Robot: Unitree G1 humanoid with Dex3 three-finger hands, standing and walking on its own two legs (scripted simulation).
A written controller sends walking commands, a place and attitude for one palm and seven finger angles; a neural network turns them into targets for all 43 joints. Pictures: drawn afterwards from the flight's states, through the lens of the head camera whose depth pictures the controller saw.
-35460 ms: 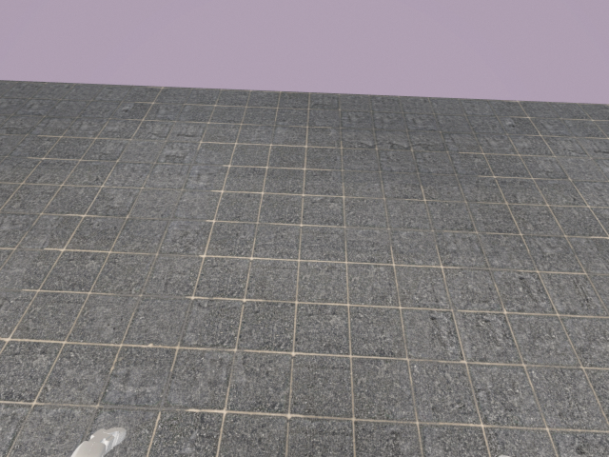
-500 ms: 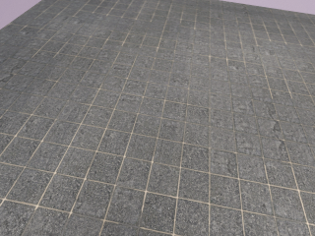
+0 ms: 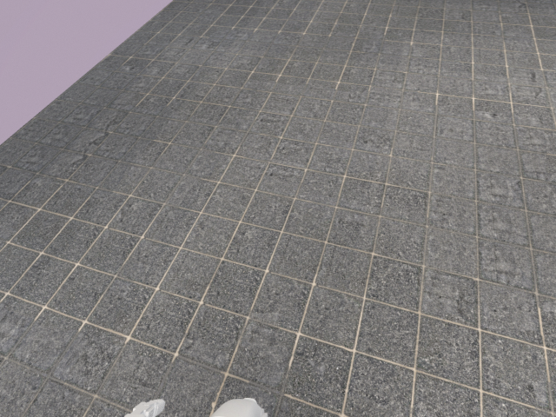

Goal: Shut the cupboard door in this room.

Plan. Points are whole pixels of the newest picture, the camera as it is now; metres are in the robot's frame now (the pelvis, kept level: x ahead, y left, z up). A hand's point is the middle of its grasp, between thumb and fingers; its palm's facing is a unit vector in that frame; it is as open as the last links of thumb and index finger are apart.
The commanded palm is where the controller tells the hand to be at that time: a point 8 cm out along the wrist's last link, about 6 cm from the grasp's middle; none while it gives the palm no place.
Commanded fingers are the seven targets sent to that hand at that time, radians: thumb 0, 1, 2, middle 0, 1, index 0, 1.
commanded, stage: turn or walk to find it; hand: left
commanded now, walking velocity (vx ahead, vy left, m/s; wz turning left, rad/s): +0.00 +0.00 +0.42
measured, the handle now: out of the picture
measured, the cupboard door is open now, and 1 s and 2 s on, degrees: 87 87 87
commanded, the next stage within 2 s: none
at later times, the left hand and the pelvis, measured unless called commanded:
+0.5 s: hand out of the picture -0.02 +0.25 -0.17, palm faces +0.28 -0.93 -0.25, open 7.4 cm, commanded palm none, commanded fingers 0.00 0.90 0.90 -0.20 -0.30 -0.20 -0.30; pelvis +0.00 +0.03 +0.00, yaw +14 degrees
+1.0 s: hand out of the picture -0.01 +0.18 -0.15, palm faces +0.45 -0.85 -0.26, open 7.4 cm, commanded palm none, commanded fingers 0.00 0.90 0.90 -0.20 -0.30 -0.20 -0.30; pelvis +0.01 -0.02 +0.01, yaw +27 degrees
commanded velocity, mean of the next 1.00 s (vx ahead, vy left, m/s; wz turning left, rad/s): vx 0.00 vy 0.00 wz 0.42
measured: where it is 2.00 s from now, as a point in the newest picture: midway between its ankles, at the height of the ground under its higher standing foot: outside the picture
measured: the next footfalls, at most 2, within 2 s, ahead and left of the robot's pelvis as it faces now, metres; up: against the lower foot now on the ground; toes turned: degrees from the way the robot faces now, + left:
left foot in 0.34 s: +0.00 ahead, +0.15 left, +0.00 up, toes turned +14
right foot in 0.76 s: +0.09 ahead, -0.09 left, +0.00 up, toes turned +15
